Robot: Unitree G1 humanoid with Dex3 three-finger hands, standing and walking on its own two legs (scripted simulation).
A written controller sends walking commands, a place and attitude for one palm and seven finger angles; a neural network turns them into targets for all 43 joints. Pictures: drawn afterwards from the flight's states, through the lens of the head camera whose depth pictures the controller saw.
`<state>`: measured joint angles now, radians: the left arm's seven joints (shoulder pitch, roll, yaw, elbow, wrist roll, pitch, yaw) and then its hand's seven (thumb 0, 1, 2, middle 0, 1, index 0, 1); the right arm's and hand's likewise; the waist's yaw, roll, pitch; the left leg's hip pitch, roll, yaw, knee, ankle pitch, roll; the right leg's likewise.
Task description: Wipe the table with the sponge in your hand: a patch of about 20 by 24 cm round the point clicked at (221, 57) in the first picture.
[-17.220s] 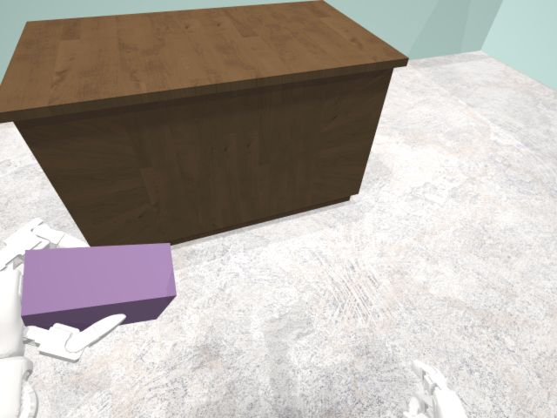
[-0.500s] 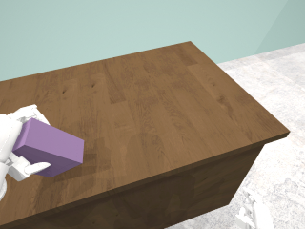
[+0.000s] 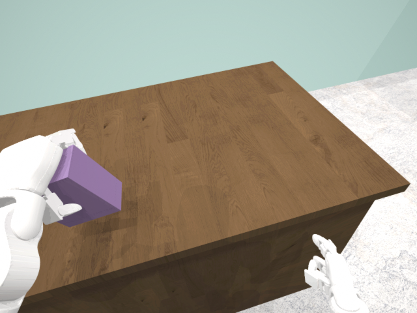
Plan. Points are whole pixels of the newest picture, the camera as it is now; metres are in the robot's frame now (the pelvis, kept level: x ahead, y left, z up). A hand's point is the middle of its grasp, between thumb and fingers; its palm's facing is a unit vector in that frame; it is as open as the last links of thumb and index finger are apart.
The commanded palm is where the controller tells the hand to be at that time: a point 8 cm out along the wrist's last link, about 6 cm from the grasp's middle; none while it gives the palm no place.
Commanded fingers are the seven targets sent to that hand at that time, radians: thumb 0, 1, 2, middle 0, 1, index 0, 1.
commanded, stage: turn the palm down, sponge in hand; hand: left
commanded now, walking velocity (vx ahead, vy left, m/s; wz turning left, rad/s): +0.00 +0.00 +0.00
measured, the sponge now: (80, 195) +0.25 +0.27 +0.14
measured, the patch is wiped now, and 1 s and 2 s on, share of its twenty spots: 0.00 0.00 0.00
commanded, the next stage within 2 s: move the sponge above the wiping area in 0.68 s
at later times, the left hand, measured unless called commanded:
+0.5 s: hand (67, 185) +0.23 +0.26 +0.19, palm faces +0.21 -0.08 -0.97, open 9.9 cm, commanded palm +0.18 +0.26 +0.26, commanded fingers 0.00 0.10 1.30 -1.20 -1.60 -1.20 -1.60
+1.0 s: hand (74, 182) +0.24 +0.27 +0.18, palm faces +0.19 -0.11 -0.98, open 9.9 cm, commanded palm +0.19 +0.26 +0.25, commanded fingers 0.00 0.10 1.30 -1.20 -1.60 -1.20 -1.60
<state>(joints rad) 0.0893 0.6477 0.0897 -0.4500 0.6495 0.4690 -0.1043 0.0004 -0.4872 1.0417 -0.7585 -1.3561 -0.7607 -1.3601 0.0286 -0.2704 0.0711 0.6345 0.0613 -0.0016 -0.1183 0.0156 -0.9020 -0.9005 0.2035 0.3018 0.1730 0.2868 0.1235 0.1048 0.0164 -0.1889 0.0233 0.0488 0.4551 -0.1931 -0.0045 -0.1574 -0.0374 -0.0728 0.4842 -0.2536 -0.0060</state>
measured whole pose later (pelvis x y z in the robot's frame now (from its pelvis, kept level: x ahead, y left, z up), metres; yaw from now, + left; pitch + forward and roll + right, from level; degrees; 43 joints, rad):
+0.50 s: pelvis -0.01 -0.02 +0.00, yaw +0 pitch -5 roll +1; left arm 0.04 0.62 0.03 -0.35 0.76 0.47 -0.11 0.00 -0.49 1.04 -0.76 -1.36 -0.76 -1.36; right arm 0.00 -0.27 0.08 0.67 0.06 -0.01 -0.10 0.02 -0.90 -0.90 0.20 0.30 0.20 0.30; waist 0.14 0.14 0.01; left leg -0.19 0.05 0.03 0.45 -0.18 -0.03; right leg -0.17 -0.01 -0.08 0.51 -0.26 -0.04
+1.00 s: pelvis +0.00 -0.01 +0.00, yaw +0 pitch -4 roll +1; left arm 0.05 0.60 0.03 -0.34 0.76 0.47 -0.11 0.00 -0.49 1.04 -0.76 -1.36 -0.76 -1.36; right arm 0.02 -0.28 0.07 0.65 0.06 -0.02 -0.09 0.02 -0.90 -0.90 0.20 0.30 0.24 0.33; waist 0.12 0.12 0.01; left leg -0.19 0.04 0.04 0.45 -0.19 -0.02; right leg -0.16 -0.02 -0.07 0.49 -0.26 -0.03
